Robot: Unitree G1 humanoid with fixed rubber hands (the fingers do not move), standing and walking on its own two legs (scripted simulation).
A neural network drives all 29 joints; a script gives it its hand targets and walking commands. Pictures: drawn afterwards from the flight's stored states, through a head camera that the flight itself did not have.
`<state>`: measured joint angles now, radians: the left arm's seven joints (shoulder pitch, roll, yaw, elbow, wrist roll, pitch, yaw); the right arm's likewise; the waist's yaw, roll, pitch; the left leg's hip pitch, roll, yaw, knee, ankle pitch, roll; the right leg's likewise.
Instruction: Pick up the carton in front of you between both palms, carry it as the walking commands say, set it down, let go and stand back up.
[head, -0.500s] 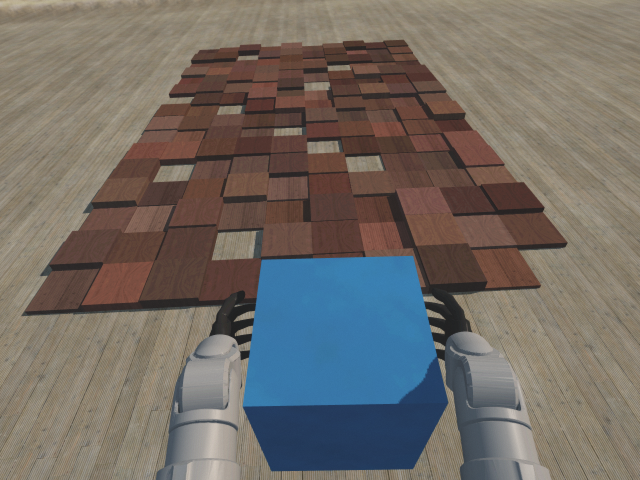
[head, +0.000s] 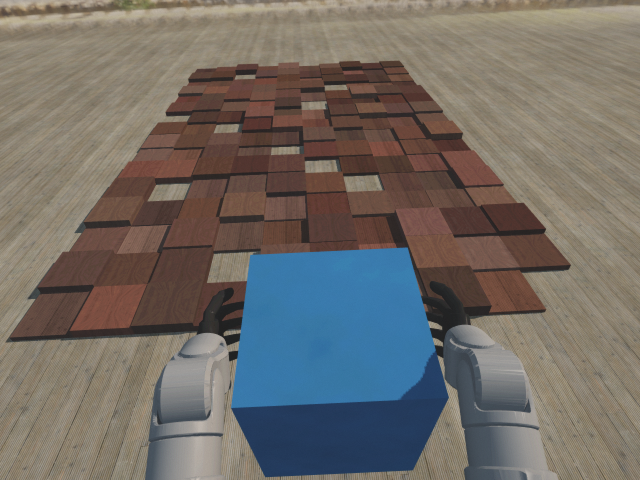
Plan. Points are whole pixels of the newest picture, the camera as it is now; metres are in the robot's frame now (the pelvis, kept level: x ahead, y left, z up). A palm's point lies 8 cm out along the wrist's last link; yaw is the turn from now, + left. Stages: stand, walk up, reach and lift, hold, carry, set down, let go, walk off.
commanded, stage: carry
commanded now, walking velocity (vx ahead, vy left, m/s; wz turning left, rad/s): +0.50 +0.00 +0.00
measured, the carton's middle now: (334, 366) +0.30 +0.01 +0.01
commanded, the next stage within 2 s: none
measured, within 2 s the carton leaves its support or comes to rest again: neither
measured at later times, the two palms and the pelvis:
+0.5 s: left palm (218, 227) +0.52 +0.20 +0.09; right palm (391, 218) +0.54 -0.10 +0.09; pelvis +0.26 +0.04 -0.02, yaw +1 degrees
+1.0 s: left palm (256, 109) +0.91 +0.18 +0.15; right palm (378, 107) +0.93 -0.12 +0.14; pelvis +0.57 +0.01 -0.02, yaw +3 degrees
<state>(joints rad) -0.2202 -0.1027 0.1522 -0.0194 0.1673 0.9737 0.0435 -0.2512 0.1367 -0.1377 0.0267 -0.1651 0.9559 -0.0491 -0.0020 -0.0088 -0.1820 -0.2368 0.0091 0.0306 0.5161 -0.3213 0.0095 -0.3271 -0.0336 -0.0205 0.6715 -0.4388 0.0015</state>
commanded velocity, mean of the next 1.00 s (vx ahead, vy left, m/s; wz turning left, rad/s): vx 0.50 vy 0.00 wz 0.00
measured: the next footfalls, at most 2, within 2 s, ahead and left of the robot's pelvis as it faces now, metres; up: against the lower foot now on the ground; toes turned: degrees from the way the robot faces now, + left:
right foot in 0.12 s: +0.11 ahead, -0.11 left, +0.00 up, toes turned -8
left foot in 0.46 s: +0.38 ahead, +0.13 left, +0.00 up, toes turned +14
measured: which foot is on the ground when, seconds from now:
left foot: down 0.00-0.14, up 0.16-0.44, down 0.46-0.94, up 0.96-1.00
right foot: up 0.00-0.10, down 0.12-0.48, up 0.50-0.90, down 0.92-1.00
